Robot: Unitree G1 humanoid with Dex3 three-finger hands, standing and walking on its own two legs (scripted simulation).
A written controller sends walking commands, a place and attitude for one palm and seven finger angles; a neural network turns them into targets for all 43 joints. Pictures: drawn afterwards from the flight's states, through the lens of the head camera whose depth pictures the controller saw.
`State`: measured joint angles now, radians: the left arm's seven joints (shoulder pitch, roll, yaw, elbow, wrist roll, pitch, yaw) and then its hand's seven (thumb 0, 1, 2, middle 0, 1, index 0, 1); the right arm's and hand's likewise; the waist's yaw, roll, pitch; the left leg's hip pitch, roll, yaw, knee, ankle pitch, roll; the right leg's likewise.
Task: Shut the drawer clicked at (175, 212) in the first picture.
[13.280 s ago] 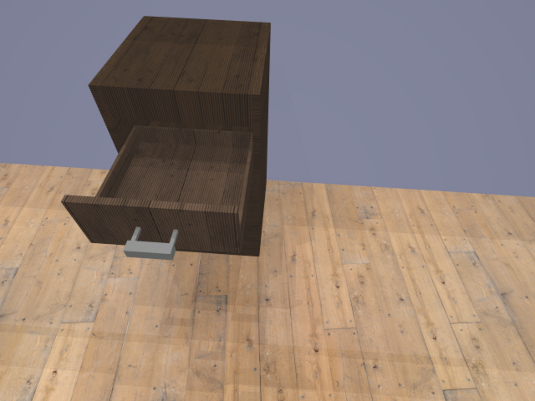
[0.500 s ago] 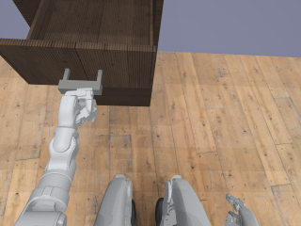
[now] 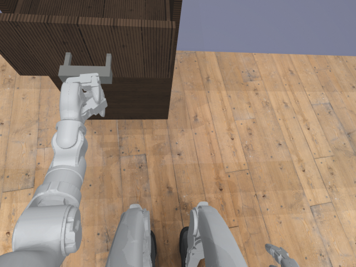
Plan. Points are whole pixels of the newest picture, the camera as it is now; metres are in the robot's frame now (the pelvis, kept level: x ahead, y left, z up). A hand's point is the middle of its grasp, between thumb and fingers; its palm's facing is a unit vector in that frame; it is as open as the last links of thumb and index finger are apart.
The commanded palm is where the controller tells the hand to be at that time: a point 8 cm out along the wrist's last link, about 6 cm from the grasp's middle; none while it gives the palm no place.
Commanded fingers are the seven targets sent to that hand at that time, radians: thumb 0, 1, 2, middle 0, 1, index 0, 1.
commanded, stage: push the drawer shut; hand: left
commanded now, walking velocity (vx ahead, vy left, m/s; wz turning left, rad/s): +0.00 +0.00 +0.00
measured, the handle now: (87, 66) +0.55 +0.20 +0.01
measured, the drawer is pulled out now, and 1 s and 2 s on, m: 0.13 0.02 0.00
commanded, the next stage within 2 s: pull the fist back off the drawer in 1.40 s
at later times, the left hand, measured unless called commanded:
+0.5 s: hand (106, 78) +0.53 +0.15 +0.01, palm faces +0.04 -1.00 -0.06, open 3.4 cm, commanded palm +0.53 +0.17 +0.02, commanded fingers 0.00 0.90 0.90 -1.40 -1.60 -1.40 -1.60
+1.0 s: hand (107, 58) +0.58 +0.16 +0.01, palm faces +0.04 -1.00 -0.05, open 3.3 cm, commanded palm +0.59 +0.16 +0.02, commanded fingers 0.00 0.90 0.90 -1.40 -1.60 -1.40 -1.60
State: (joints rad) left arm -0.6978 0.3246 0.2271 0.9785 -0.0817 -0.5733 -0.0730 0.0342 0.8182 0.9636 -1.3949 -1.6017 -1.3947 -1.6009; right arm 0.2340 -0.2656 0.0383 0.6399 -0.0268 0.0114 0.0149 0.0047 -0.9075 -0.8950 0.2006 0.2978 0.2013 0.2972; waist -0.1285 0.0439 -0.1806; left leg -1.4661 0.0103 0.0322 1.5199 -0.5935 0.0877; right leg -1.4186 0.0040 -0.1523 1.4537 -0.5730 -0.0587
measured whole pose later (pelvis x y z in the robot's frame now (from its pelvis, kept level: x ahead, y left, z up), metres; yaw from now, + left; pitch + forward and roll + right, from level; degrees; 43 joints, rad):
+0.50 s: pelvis +0.00 +0.00 -0.01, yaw -1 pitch +33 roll -6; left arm -0.93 0.45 0.31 1.17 -0.03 -0.55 -0.06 0.06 0.84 0.98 -1.40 -1.60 -1.40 -1.60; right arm 0.27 -0.27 0.06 0.64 -0.05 0.07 0.03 0.00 -0.91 -0.89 0.20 0.30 0.20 0.30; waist -0.20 0.05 -0.16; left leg -1.55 0.03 0.01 1.56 -0.59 0.08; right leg -1.49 0.02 -0.17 1.47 -0.56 -0.07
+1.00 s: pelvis -0.01 -0.01 -0.02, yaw -3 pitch +36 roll -8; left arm -1.14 0.60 0.36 1.26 0.03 -0.46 -0.08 0.06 0.81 0.97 -1.40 -1.60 -1.40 -1.60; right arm 0.31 -0.27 0.10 0.63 -0.07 0.06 0.03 0.00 -0.91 -0.89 0.20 0.30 0.20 0.30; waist -0.27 0.05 -0.14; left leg -1.64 0.04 -0.01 1.60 -0.60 0.08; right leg -1.57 0.03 -0.20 1.49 -0.56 -0.07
